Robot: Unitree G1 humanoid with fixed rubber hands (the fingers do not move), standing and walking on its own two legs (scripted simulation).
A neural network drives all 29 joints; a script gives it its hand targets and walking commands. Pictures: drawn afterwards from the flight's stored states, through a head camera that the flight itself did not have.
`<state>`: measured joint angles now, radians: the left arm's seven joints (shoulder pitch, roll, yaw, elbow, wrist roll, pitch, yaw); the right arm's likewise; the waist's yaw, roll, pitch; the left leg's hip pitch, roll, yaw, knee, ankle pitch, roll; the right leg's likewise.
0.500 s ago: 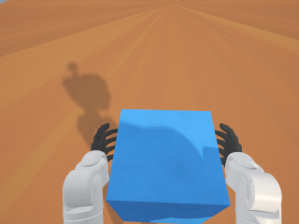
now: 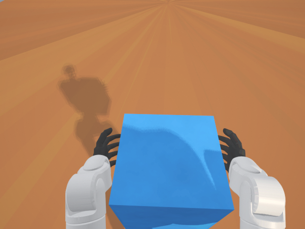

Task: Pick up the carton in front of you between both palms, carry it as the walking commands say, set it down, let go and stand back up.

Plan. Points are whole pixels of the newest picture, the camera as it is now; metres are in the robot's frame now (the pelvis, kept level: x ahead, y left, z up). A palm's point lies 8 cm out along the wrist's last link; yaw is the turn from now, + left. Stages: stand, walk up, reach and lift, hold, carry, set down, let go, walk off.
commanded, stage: carry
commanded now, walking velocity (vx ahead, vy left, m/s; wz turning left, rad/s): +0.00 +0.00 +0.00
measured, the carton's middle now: (166, 176) +0.25 +0.00 +0.02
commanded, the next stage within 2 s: hold in 1.66 s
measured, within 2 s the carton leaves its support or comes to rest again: neither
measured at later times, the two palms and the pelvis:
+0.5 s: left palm (102, 180) +0.21 +0.15 +0.08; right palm (240, 182) +0.21 -0.15 +0.08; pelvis -0.05 +0.00 +0.00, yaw +0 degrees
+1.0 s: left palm (110, 181) +0.23 +0.14 +0.04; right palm (234, 183) +0.23 -0.16 +0.04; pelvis -0.07 -0.01 +0.00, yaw +0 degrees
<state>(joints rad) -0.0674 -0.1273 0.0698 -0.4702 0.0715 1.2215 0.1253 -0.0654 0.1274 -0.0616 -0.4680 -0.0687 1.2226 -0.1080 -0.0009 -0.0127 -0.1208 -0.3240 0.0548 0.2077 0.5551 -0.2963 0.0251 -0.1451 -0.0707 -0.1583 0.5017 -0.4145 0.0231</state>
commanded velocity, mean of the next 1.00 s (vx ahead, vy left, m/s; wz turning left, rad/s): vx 0.00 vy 0.00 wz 0.00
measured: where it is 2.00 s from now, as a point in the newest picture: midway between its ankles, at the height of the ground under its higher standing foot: outside the picture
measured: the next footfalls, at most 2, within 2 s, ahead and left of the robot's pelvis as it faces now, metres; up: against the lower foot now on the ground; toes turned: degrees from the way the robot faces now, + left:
none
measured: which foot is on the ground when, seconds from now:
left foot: down 0.00-1.00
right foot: down 0.00-1.00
